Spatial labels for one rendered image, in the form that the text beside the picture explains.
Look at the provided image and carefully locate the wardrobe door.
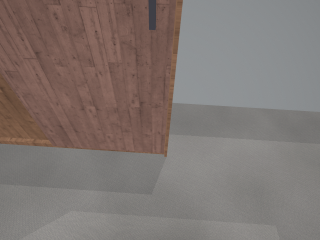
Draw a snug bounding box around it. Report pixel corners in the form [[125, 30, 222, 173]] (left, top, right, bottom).
[[0, 73, 49, 140], [0, 0, 176, 153]]

